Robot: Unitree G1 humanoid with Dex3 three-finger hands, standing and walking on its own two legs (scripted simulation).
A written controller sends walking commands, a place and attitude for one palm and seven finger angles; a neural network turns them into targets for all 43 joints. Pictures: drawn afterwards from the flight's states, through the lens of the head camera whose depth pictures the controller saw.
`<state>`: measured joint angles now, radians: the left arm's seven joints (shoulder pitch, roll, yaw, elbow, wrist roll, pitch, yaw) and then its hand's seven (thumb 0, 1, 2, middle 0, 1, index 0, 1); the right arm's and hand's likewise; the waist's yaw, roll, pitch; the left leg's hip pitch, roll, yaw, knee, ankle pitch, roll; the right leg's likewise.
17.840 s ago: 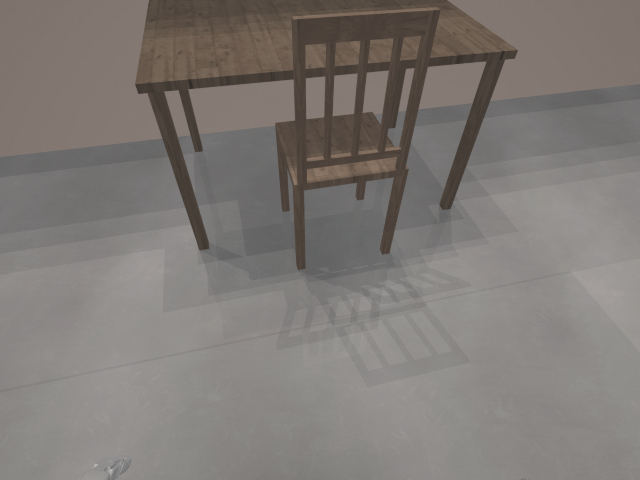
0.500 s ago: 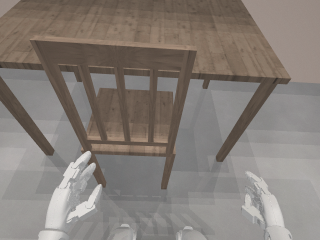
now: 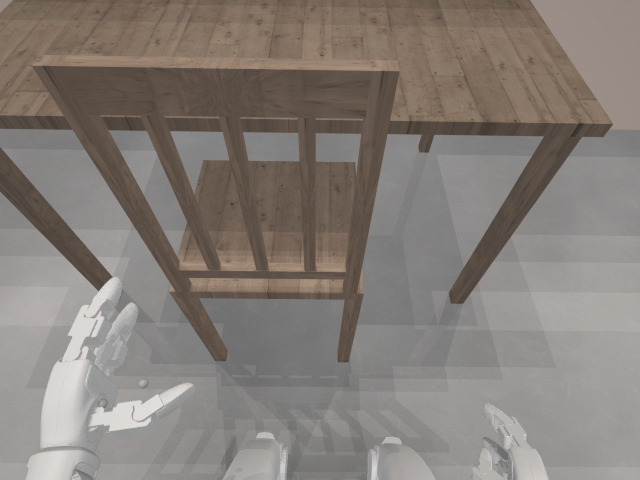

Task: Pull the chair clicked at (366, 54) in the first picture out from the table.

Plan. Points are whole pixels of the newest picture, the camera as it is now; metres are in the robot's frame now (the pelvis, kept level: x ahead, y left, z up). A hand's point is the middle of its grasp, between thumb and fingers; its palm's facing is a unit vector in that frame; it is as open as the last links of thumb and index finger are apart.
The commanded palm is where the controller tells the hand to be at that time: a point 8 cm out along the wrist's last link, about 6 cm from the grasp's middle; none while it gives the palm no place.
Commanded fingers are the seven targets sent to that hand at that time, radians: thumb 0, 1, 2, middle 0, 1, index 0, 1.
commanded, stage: raise the hand toward the chair's back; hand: left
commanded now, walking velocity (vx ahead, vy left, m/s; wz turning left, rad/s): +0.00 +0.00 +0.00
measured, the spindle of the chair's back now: (249, 208) +0.48 +0.14 +0.02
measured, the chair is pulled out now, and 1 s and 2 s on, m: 0.00 0.00 0.00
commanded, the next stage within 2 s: aim the fingers beside a spindle in 1.20 s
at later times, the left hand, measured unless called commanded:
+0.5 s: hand (134, 370) +0.23 +0.22 +0.04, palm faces +0.01 -1.00 -0.05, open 16.7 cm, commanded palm +0.21 +0.28 +0.05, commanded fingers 0.00 -0.50 0.30 -0.06 -0.08 -0.06 -0.08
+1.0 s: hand (127, 337) +0.26 +0.23 +0.06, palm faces +0.07 -1.00 -0.06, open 16.9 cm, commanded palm +0.23 +0.28 +0.06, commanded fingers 0.00 -0.50 0.30 -0.06 -0.08 -0.06 -0.08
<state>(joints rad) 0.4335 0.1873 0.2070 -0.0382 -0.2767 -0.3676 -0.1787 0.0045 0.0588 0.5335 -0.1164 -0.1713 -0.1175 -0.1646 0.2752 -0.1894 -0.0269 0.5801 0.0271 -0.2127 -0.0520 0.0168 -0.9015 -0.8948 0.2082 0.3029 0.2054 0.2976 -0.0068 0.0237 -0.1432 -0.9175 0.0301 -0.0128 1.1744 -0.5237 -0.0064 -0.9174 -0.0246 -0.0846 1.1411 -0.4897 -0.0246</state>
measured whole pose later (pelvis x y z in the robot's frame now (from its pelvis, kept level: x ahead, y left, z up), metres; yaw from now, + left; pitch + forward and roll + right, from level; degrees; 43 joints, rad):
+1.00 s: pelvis +0.02 +0.02 +0.01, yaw +0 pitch +15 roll -3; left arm 0.30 0.24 0.22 0.05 -0.27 -0.42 -0.22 -0.01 -0.49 0.30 -0.06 -0.08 -0.06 -0.08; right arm 0.25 -0.24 0.00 0.56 0.01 -0.22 -0.03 0.01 -0.90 -0.90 0.21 0.30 0.20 0.30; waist -0.02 0.03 -0.14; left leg -0.87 0.02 -0.02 1.12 -0.52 0.02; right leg -0.84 -0.03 -0.09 1.05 -0.48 0.00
